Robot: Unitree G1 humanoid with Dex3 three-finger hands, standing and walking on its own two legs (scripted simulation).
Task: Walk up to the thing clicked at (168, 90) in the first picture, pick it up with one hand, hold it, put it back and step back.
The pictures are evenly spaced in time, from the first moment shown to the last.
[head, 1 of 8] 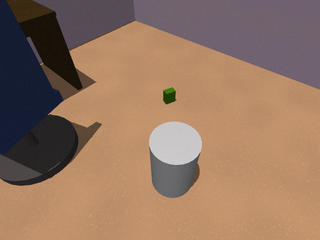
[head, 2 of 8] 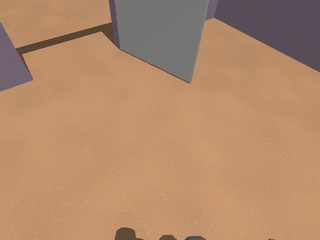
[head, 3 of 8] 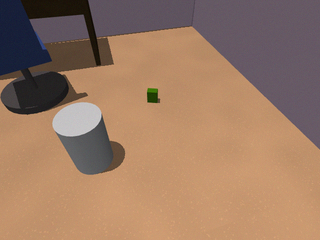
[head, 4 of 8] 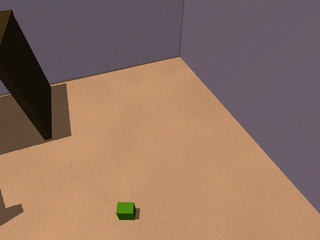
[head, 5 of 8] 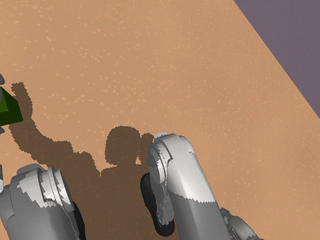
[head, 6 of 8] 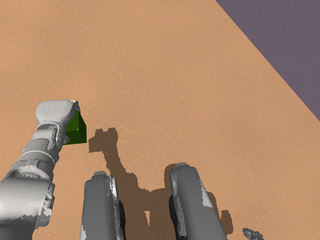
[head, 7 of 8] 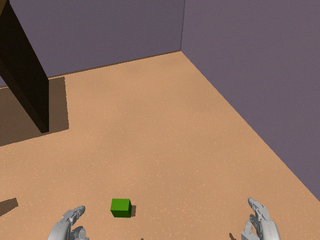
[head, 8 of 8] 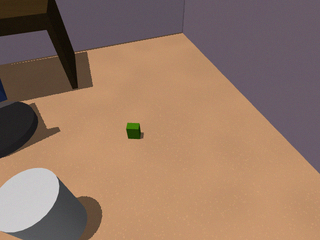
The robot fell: no
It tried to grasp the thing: yes
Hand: left
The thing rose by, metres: 0.64
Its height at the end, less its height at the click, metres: +0.00
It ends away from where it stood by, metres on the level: 0.02
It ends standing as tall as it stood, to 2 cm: yes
